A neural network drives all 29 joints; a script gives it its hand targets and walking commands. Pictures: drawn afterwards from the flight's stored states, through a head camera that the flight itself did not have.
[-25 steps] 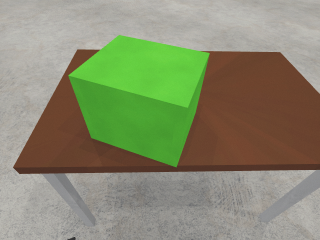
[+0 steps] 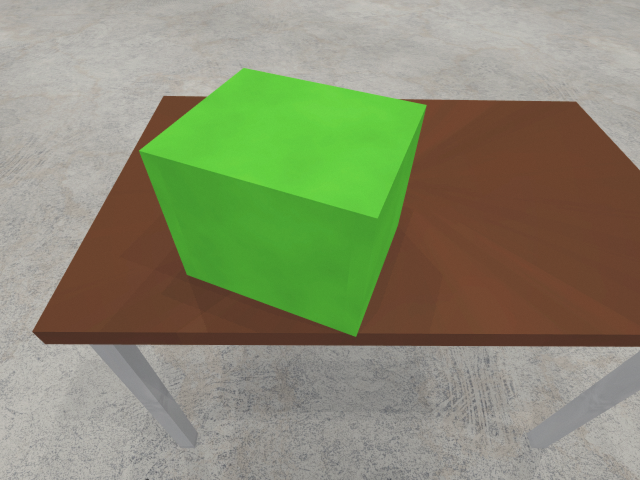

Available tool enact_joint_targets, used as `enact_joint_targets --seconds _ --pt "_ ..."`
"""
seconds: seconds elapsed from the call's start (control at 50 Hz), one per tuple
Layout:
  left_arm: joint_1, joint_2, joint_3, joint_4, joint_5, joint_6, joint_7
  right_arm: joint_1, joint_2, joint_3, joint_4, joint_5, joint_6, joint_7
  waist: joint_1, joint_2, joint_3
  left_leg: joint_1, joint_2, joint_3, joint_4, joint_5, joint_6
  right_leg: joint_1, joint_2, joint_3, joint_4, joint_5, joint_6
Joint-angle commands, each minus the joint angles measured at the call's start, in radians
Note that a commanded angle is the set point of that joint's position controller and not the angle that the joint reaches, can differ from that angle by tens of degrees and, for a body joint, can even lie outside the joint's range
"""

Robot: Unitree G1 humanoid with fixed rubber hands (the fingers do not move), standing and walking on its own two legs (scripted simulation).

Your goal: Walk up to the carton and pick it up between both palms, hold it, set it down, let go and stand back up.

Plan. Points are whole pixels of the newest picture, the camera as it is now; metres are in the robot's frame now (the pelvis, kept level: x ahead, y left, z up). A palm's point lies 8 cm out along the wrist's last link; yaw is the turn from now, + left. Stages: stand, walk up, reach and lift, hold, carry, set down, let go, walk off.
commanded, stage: walk up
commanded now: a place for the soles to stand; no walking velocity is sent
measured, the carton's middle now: (297, 196) +0.50 +0.05 +0.09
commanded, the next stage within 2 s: reach and lift in 1.70 s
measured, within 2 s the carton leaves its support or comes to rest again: neither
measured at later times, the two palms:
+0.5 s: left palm out of the picture +0.09 +0.24 -0.11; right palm out of the picture +0.08 -0.27 -0.12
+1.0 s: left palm out of the picture +0.09 +0.28 -0.12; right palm out of the picture +0.14 -0.23 -0.10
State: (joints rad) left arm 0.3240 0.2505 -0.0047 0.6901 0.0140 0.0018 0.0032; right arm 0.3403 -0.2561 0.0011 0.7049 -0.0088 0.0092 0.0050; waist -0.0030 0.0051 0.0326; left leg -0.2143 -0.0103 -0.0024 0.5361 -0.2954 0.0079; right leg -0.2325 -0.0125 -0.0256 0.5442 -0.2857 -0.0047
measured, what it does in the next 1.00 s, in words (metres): steps on the spot: left foot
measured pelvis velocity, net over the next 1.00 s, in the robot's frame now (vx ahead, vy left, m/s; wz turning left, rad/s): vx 0.05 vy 0.02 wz -0.04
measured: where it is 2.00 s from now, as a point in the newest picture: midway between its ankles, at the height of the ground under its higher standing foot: outside the picture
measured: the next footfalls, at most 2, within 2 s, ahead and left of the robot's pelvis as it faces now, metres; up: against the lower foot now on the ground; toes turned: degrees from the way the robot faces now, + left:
left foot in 0.70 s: +0.17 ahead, +0.13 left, +0.00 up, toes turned +0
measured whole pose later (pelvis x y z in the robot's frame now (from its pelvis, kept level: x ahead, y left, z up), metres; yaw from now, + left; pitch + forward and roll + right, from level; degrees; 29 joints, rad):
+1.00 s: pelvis +0.05 +0.02 +0.00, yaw -2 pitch -2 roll -1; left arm 0.38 0.26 0.01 0.75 0.01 0.01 0.00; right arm 0.25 -0.25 0.00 0.70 0.00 0.02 -0.01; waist 0.01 0.00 0.07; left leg -0.33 0.02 0.06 0.52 -0.16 0.03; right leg -0.16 0.00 0.03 0.52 -0.33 0.02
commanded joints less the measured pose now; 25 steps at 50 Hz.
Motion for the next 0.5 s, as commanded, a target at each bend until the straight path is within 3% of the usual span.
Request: enact_joint_targets --seconds 0.0,0.04,0.06,0.08,0.12,0.16,0.2,0.22,0.24,0.26,0.28,0.3,0.32,0.34,0.36,0.4,0.42,0.44,0.46,0.48 --pt "0.015 0.150 0.049 -0.083 0.002 -0.024 0.010 0.015 -0.126 -0.041 -0.076 -0.004 -0.022 -0.009 0.003 0.017 -0.032 -0.003 0.087 -0.109 -0.090 0.184 0.040 0.016 -0.088 0.098 -0.087 0.132 -0.042" --pt "0.011 0.147 0.049 -0.086 0.000 -0.023 0.011 0.017 -0.125 -0.043 -0.076 0.000 -0.021 -0.008 -0.001 0.003 0.000 -0.031 0.078 -0.112 -0.077 0.181 0.038 0.011 -0.088 0.102 -0.104 0.128 -0.042" --pt "0.050 0.148 0.060 -0.068 0.007 -0.024 0.004 0.064 -0.117 -0.053 -0.071 -0.012 -0.028 -0.004 0.001 -0.036 -0.045 -0.032 0.058 -0.094 -0.071 -0.067 0.048 0.052 -0.057 0.087 -0.082 -0.092 -0.055" --pt "0.057 0.145 0.067 -0.069 0.012 -0.019 0.002 0.054 -0.120 -0.059 -0.077 -0.019 -0.028 -0.001 0.013 -0.056 0.009 -0.078 0.049 -0.099 -0.073 -0.201 0.050 0.004 -0.060 0.104 -0.105 -0.227 -0.063" --pt "0.055 0.151 0.074 -0.067 0.011 -0.013 -0.002 0.049 -0.108 -0.060 -0.087 -0.021 -0.028 0.000 0.011 -0.078 0.100 -0.153 0.040 -0.098 -0.059 -0.245 0.047 -0.036 -0.089 0.157 -0.149 -0.317 -0.082" --pt "0.051 0.167 0.077 -0.073 0.011 -0.017 0.000 0.063 -0.101 -0.059 -0.100 -0.022 -0.037 0.002 0.009 -0.046 0.138 -0.190 0.030 -0.082 -0.039 -0.174 0.035 -0.053 -0.120 0.203 -0.162 -0.283 -0.101" --pt "0.036 0.161 0.069 -0.068 0.010 -0.020 -0.005 0.080 -0.109 -0.063 -0.106 -0.031 -0.048 0.000 -0.009 -0.028 0.121 -0.107 0.036 -0.109 -0.055 -0.128 0.035 -0.108 -0.107 0.173 -0.132 -0.218 -0.090" --pt "0.006 0.141 0.063 -0.082 0.009 -0.021 -0.006 0.105 -0.121 -0.066 -0.104 -0.027 -0.054 -0.001 -0.022 -0.005 0.102 -0.067 0.070 -0.167 -0.106 -0.092 0.052 -0.122 -0.065 0.111 -0.053 -0.133 -0.067" --pt "-0.004 0.116 0.055 -0.093 0.015 -0.024 -0.007 0.129 -0.159 -0.080 -0.097 -0.021 -0.060 -0.003 -0.030 0.054 0.051 0.012 0.135 -0.267 -0.157 -0.049 0.083 -0.147 -0.015 0.040 0.055 -0.047 -0.036" --pt "-0.006 0.099 0.045 -0.105 0.024 -0.027 -0.006 0.140 -0.184 -0.087 -0.090 -0.020 -0.061 -0.008 -0.034 0.086 0.048 0.082 0.206 -0.362 -0.184 0.040 0.126 -0.210 0.003 0.010 0.115 -0.025 -0.009" --pt "0.004 0.091 0.042 -0.103 0.028 -0.029 -0.003 0.142 -0.194 -0.087 -0.087 -0.021 -0.058 -0.013 -0.031 0.106 0.042 0.124 0.246 -0.389 -0.171 0.153 0.157 -0.218 -0.006 0.009 0.091 -0.060 -0.004" --pt "0.009 0.087 0.042 -0.102 0.028 -0.034 0.000 0.128 -0.194 -0.083 -0.094 -0.017 -0.054 -0.015 -0.019 0.125 0.015 0.123 0.241 -0.349 -0.129 0.295 0.169 -0.177 -0.014 0.014 0.045 -0.034 -0.004" --pt "0.027 0.091 0.044 -0.097 0.027 -0.042 0.002 0.113 -0.183 -0.076 -0.098 -0.015 -0.051 -0.015 -0.010 0.119 -0.015 0.102 0.217 -0.298 -0.087 0.381 0.154 -0.105 -0.016 0.024 -0.007 0.046 -0.011" --pt "0.047 0.106 0.050 -0.086 0.026 -0.049 0.002 0.085 -0.171 -0.071 -0.106 -0.017 -0.047 -0.015 -0.001 0.119 -0.027 0.046 0.186 -0.227 -0.062 0.389 0.130 -0.019 -0.023 0.041 -0.025 0.117 -0.022" --pt "0.084 0.123 0.055 -0.067 0.022 -0.053 0.001 0.057 -0.159 -0.066 -0.115 -0.018 -0.046 -0.015 0.017 0.093 -0.071 0.019 0.140 -0.159 -0.020 0.373 0.099 0.064 -0.036 0.050 -0.026 0.218 -0.034" --pt "0.139 0.185 0.076 -0.044 0.019 -0.050 0.004 0.053 -0.101 -0.050 -0.129 -0.011 -0.040 -0.014 0.039 -0.024 -0.100 -0.133 0.029 -0.046 0.148 0.289 0.027 0.251 -0.130 0.186 -0.036 0.358 -0.102" --pt "0.173 0.211 0.087 -0.039 0.015 -0.042 0.008 0.052 -0.085 -0.046 -0.134 -0.022 -0.036 -0.016 0.062 -0.065 -0.090 -0.190 0.001 -0.007 0.242 0.175 0.001 0.291 -0.210 0.263 -0.048 0.425 -0.173" --pt "0.188 0.224 0.091 -0.037 0.014 -0.035 0.011 0.049 -0.067 -0.042 -0.142 -0.028 -0.029 -0.019 0.073 -0.129 -0.034 -0.250 -0.008 0.027 0.301 -0.044 -0.013 0.279 -0.284 0.324 -0.073 0.498 -0.247" --pt "0.220 0.208 0.087 -0.027 0.021 -0.030 0.015 0.011 -0.061 -0.040 -0.154 -0.034 -0.022 -0.022 0.094 -0.157 0.018 -0.355 -0.010 0.021 0.313 -0.295 -0.019 0.316 -0.327 0.380 -0.114 0.596 -0.288" --pt "0.227 0.206 0.085 -0.024 0.026 -0.022 0.019 -0.001 -0.058 -0.045 -0.160 -0.033 -0.019 -0.024 0.094 -0.150 0.041 -0.397 0.012 0.003 0.331 -0.351 -0.025 0.301 -0.357 0.395 -0.131 0.595 -0.309"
